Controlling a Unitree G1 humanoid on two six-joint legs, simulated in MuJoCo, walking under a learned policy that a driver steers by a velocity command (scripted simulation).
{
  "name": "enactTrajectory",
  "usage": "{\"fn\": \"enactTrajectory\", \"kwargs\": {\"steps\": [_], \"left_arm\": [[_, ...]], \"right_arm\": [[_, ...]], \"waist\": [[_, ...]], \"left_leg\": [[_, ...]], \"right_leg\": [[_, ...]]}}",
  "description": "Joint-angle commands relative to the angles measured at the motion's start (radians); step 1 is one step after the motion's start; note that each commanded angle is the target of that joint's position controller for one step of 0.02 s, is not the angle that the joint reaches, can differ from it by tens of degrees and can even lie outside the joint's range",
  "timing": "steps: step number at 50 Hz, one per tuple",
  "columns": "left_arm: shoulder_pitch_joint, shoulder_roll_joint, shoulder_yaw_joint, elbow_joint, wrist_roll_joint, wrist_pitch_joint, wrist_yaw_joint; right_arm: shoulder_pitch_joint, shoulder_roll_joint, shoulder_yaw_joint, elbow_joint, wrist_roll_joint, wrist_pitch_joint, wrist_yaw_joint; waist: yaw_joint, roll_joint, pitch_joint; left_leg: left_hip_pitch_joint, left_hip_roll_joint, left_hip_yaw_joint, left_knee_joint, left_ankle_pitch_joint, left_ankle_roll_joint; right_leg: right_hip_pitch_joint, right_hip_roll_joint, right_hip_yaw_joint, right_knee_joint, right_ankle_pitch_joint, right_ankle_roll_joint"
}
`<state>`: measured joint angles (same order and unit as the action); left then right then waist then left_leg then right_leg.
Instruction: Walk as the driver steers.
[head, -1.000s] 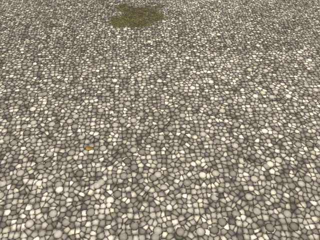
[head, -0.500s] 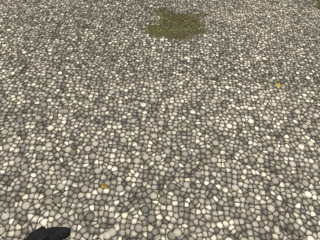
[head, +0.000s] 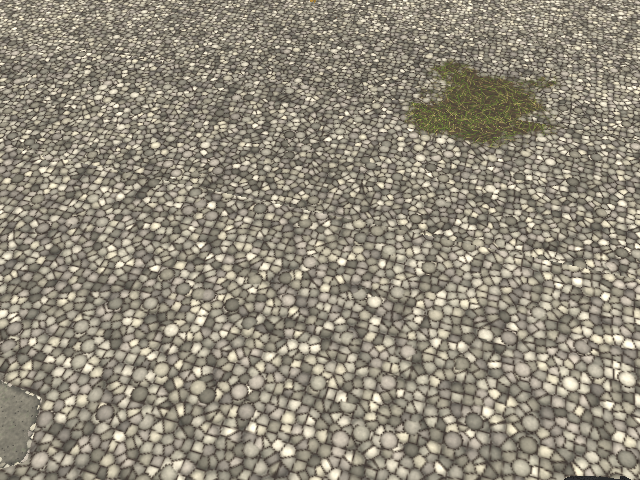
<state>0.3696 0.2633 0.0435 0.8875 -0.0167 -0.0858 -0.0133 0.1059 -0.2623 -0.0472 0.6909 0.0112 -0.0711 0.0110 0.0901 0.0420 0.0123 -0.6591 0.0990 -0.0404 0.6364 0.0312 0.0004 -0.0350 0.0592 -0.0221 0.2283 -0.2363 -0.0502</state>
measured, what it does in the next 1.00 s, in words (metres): walks ahead: left foot, then right foot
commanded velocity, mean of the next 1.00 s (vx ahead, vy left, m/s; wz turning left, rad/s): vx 0.50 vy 0.00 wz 0.01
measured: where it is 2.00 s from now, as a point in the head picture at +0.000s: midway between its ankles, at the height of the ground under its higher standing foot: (408, 230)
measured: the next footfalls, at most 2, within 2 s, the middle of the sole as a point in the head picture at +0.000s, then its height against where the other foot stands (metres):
left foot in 0.14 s outside the picture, level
right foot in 0.66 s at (420, 451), level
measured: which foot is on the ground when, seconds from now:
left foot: up 0.00-0.12, down 0.14-0.68, up 0.70-1.00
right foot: down 0.00-0.16, up 0.18-0.64, down 0.66-1.00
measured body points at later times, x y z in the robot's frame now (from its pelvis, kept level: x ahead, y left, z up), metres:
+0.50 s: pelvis +0.28 +0.04 +0.00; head +0.30 +0.05 +0.45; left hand +0.46 +0.29 -0.10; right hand +0.30 -0.24 -0.12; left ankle +0.22 +0.14 -0.75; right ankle +0.46 -0.13 -0.69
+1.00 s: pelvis +0.56 -0.02 +0.00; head +0.58 -0.02 +0.45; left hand +0.54 +0.21 -0.14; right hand +0.72 -0.23 -0.12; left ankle +0.75 +0.14 -0.68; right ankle +0.50 -0.10 -0.75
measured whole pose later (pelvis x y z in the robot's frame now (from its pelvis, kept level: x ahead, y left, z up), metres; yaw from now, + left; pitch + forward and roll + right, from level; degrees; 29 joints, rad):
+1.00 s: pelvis +0.56 -0.02 +0.00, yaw -1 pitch +2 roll -1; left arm 0.45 0.18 0.01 0.91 0.08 -0.12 -0.05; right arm 0.14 -0.22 0.01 0.83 -0.08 -0.07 0.06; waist 0.09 0.04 -0.02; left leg -0.72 0.10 -0.02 0.72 0.07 0.03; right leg -0.08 0.07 -0.04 0.25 -0.22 -0.07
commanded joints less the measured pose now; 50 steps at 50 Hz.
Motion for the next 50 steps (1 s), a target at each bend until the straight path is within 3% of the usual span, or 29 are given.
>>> {"fn": "enactTrajectory", "kwargs": {"steps": [1,3,5,6,7,8,9,10,11,12,13,15,17,23,28,30,32,33,34,35,36,37,38,39,40,42,45,48,50], "left_arm": [[0.039,0.174,0.038,-0.027,-0.006,0.003,0.007],[0.045,0.186,0.042,-0.016,-0.008,0.016,0.011],[0.020,0.207,0.048,-0.017,-0.008,0.025,0.017],[0.003,0.202,0.045,-0.020,-0.008,0.029,0.018],[-0.009,0.173,0.031,-0.039,0.005,0.027,0.020],[0.083,0.073,-0.001,-0.068,0.016,0.006,0.016],[0.087,0.081,-0.004,-0.052,0.010,-0.015,0.008],[0.006,0.166,0.021,-0.076,-0.018,-0.027,0.000],[-0.071,0.166,0.020,-0.098,-0.024,-0.030,-0.002],[-0.105,0.153,0.020,-0.104,-0.009,-0.027,0.000],[-0.093,0.147,0.027,-0.099,0.002,-0.015,0.003],[-0.049,0.104,0.020,-0.084,0.004,0.009,0.006],[-0.080,0.093,0.019,-0.096,0.011,0.021,0.012],[-0.294,0.059,0.004,-0.153,0.012,0.004,-0.003],[-0.407,0.076,0.004,-0.204,0.002,-0.007,-0.029],[-0.387,0.096,0.010,-0.207,0.004,-0.011,-0.035],[-0.232,0.139,0.036,-0.165,0.008,-0.015,-0.032],[-0.068,0.186,0.033,-0.108,0.077,-0.025,-0.018],[0.130,0.232,0.046,-0.099,0.090,-0.017,-0.008],[0.268,0.174,0.035,-0.056,0.098,-0.010,0.000],[0.218,0.161,0.040,-0.035,0.094,-0.025,0.008],[0.086,0.143,0.033,-0.052,0.070,-0.029,0.010],[0.023,0.074,0.006,-0.063,0.061,-0.027,0.013],[-0.028,0.023,-0.013,-0.068,0.067,-0.031,0.014],[-0.084,0.003,-0.021,-0.090,0.071,-0.031,0.016],[-0.116,0.033,-0.009,-0.106,0.081,-0.045,0.021],[-0.032,0.064,0.003,-0.081,0.105,-0.054,-0.004],[0.038,0.061,0.003,-0.042,0.096,-0.046,-0.040],[0.087,0.071,0.006,-0.013,0.093,-0.043,-0.060]], "right_arm": [[-0.137,-0.047,-0.006,-0.107,0.009,-0.023,0.017],[-0.153,-0.061,-0.010,-0.122,0.009,-0.029,0.028],[-0.078,-0.095,-0.025,-0.108,0.005,-0.033,0.030],[0.047,-0.130,-0.044,-0.071,0.001,-0.032,0.024],[0.220,-0.185,-0.066,-0.030,-0.008,-0.030,0.014],[0.336,-0.287,-0.089,-0.015,-0.027,-0.022,0.006],[0.369,-0.230,-0.074,0.000,-0.009,-0.015,0.007],[0.310,-0.180,-0.054,-0.002,-0.004,-0.012,0.006],[0.237,-0.156,-0.044,-0.013,-0.003,-0.009,0.005],[0.178,-0.133,-0.037,-0.014,-0.011,-0.010,0.010],[0.138,-0.107,-0.028,-0.018,-0.017,-0.017,0.014],[0.112,-0.107,-0.031,-0.008,-0.015,-0.029,0.019],[0.124,-0.129,-0.037,0.012,-0.013,-0.039,0.016],[0.210,-0.167,-0.046,0.069,-0.003,-0.027,-0.007],[0.290,-0.187,-0.053,0.127,0.010,-0.004,-0.012],[0.286,-0.198,-0.058,0.138,0.012,0.007,-0.017],[0.258,-0.198,-0.056,0.139,0.012,0.020,-0.021],[0.366,-0.062,0.005,0.186,-0.177,-0.033,0.041],[0.518,0.042,0.030,0.162,-0.168,-0.062,0.071],[0.402,-0.035,0.021,0.160,-0.114,-0.076,0.096],[0.212,-0.074,0.005,0.127,-0.070,-0.076,0.088],[0.174,-0.102,0.000,0.127,-0.072,-0.075,0.062],[0.206,-0.107,0.001,0.137,-0.098,-0.070,0.041],[0.200,-0.076,0.015,0.137,-0.116,-0.063,0.034],[0.207,-0.049,0.024,0.142,-0.121,-0.050,0.032],[0.176,-0.023,0.035,0.132,-0.102,-0.030,0.037],[0.118,-0.011,0.044,0.118,-0.096,-0.019,0.045],[0.028,0.002,0.049,0.092,-0.092,-0.007,0.052],[-0.022,-0.015,0.045,0.069,-0.091,0.002,0.053]], "waist": [[0.010,-0.109,0.043],[-0.004,-0.119,0.046],[-0.063,-0.138,-0.002],[-0.132,-0.127,-0.080],[-0.206,-0.098,-0.208],[-0.197,0.114,-0.366],[-0.204,0.213,-0.444],[-0.203,0.136,-0.289],[-0.178,0.074,-0.172],[-0.146,0.018,-0.090],[-0.108,0.029,-0.059],[-0.068,0.052,-0.044],[-0.060,0.038,-0.019],[-0.128,0.009,0.027],[-0.160,0.017,0.052],[-0.138,0.033,0.036],[-0.047,0.037,-0.057],[-0.011,-0.112,-0.195],[-0.015,-0.279,-0.460],[0.103,-0.233,-0.406],[0.111,-0.181,-0.104],[0.047,-0.158,-0.001],[-0.015,-0.138,-0.044],[-0.056,-0.130,-0.022],[-0.095,-0.109,-0.027],[-0.101,-0.095,-0.014],[-0.070,-0.075,-0.001],[-0.045,-0.087,0.023],[-0.032,-0.104,0.036]], "left_leg": [[0.019,-0.037,0.034,-0.081,0.021,0.011],[0.024,-0.048,0.034,-0.119,-0.050,0.036],[0.158,-0.084,0.060,-0.153,-0.109,0.069],[0.341,-0.109,0.085,-0.184,-0.083,0.098],[0.629,-0.028,0.009,-0.136,-0.037,0.147],[1.041,0.234,-0.399,-0.136,-0.119,0.292],[1.099,0.310,-0.679,-0.276,-0.220,0.344],[0.984,0.272,-0.567,-0.304,-0.299,0.298],[0.828,0.230,-0.431,-0.330,-0.267,0.267],[0.680,0.188,-0.344,-0.373,-0.203,0.254],[0.583,0.153,-0.280,-0.409,-0.146,0.240],[0.480,0.127,-0.213,-0.467,-0.088,0.250],[0.450,0.119,-0.153,-0.497,-0.027,0.260],[0.486,0.076,-0.028,-0.512,-0.010,0.212],[0.642,0.145,-0.054,-0.447,-0.015,0.195],[0.696,0.164,-0.062,-0.393,0.065,0.176],[0.691,0.118,-0.018,-0.205,0.329,0.140],[0.601,0.030,0.030,-0.032,0.220,0.100],[0.187,-0.145,0.068,0.262,-0.252,0.035],[-0.097,-0.215,-0.030,0.484,-0.629,0.040],[-0.264,-0.137,-0.092,0.612,-0.532,0.078],[-0.221,-0.068,-0.073,0.613,-0.439,0.093],[-0.116,-0.025,-0.079,0.556,-0.380,0.108],[-0.048,0.009,-0.077,0.537,-0.338,0.109],[0.019,0.024,-0.070,0.504,-0.334,0.096],[0.010,0.025,-0.040,0.427,-0.280,0.064],[-0.037,0.027,0.004,0.260,-0.051,0.029],[0.046,-0.004,0.051,0.085,0.096,0.026],[0.050,-0.021,0.048,0.030,0.107,0.035]], "right_leg": [[0.010,-0.274,0.135,-0.042,0.314,-0.142],[0.074,-0.305,0.147,-0.001,0.370,-0.128],[0.098,-0.304,0.132,0.097,0.582,-0.105],[0.071,-0.264,0.094,0.237,0.714,-0.083],[-0.076,-0.219,0.059,0.458,0.626,-0.051],[-0.486,-0.074,-0.004,0.856,0.221,0.022],[-0.650,-0.019,0.112,1.025,-0.333,0.029],[-0.744,-0.083,0.136,1.093,-0.299,0.018],[-0.748,-0.131,0.099,1.062,-0.210,0.012],[-0.716,-0.162,0.084,0.995,-0.143,0.017],[-0.653,-0.191,0.091,0.941,-0.095,0.022],[-0.577,-0.202,0.084,0.896,-0.048,0.041],[-0.602,-0.206,0.079,0.829,0.022,0.060],[-0.591,-0.171,0.043,0.451,0.329,0.068],[-0.610,-0.142,0.046,0.318,0.272,0.032],[-0.566,-0.125,0.035,0.288,0.194,0.006],[-0.333,-0.070,-0.019,0.246,0.169,-0.034],[-0.003,-0.092,0.031,0.297,0.338,-0.112],[0.567,-0.320,0.407,0.280,0.248,-0.364],[0.651,-0.411,0.747,0.087,-0.102,-0.371],[0.429,-0.365,0.653,0.030,-0.338,-0.239],[0.191,-0.353,0.547,-0.005,-0.310,-0.202],[0.078,-0.333,0.471,-0.027,-0.201,-0.198],[-0.031,-0.327,0.403,-0.050,-0.092,-0.199],[-0.122,-0.321,0.365,-0.084,-0.040,-0.200],[-0.173,-0.288,0.269,-0.127,0.012,-0.209],[-0.181,-0.265,0.166,-0.120,0.171,-0.232],[-0.236,-0.235,0.092,-0.086,0.259,-0.226],[-0.190,-0.258,0.106,-0.065,0.260,-0.229]]}}
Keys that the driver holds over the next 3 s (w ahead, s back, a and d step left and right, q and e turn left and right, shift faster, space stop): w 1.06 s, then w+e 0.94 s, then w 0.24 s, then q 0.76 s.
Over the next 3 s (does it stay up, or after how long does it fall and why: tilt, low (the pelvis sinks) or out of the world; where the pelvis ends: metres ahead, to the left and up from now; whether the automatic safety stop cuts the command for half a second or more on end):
stays up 1.45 -0.21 -0.16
